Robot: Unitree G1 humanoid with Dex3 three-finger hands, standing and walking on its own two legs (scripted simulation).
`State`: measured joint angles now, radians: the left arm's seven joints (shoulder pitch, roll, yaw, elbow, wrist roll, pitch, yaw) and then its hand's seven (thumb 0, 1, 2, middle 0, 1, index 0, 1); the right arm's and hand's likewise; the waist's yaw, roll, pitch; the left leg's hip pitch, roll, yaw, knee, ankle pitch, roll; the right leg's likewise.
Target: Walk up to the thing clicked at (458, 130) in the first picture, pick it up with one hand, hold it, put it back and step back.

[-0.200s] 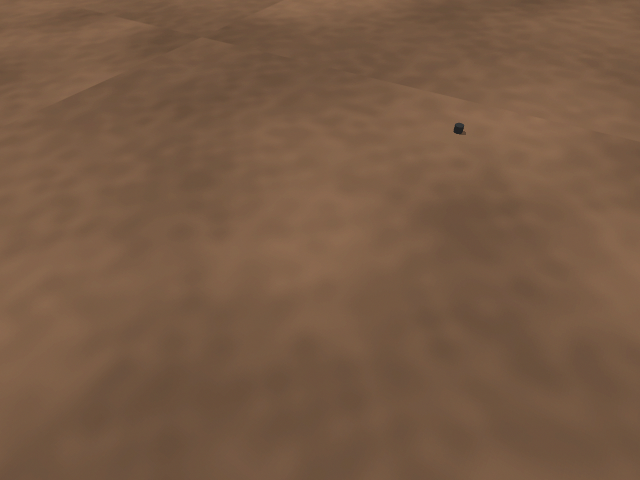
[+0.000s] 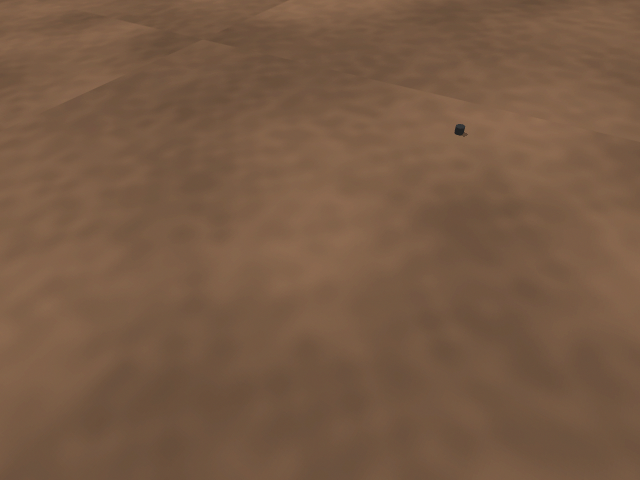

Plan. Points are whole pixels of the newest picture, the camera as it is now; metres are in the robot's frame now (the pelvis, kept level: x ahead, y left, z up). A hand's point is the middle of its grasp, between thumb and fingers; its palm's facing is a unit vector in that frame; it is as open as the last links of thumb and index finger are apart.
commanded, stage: stand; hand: left
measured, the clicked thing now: (459, 129) +2.10 -0.77 -0.76
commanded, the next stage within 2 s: walk up in 0.92 s
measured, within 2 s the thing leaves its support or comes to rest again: neither
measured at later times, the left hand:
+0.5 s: hand out of the picture +0.08 +0.25 -0.16, palm faces -0.05 -0.94 -0.34, open 7.4 cm
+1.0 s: hand out of the picture +0.09 +0.25 -0.15, palm faces -0.11 -0.94 -0.32, open 7.4 cm
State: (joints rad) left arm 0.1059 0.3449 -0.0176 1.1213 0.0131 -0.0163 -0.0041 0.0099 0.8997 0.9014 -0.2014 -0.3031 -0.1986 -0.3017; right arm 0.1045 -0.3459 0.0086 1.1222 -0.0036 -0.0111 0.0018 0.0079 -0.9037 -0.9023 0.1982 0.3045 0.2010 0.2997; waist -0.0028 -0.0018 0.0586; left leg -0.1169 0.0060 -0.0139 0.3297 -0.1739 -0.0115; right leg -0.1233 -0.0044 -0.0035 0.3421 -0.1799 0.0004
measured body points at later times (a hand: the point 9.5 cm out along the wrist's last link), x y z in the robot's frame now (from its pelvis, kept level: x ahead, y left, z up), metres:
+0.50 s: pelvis +0.00 +0.00 +0.00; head +0.02 +0.00 +0.45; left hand +0.08 +0.30 -0.13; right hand +0.08 -0.30 -0.13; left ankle +0.01 +0.13 -0.75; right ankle +0.01 -0.12 -0.75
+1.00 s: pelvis +0.02 +0.00 +0.00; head +0.03 -0.01 +0.45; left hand +0.09 +0.30 -0.13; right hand +0.09 -0.31 -0.13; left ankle +0.00 +0.13 -0.74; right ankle +0.00 -0.12 -0.74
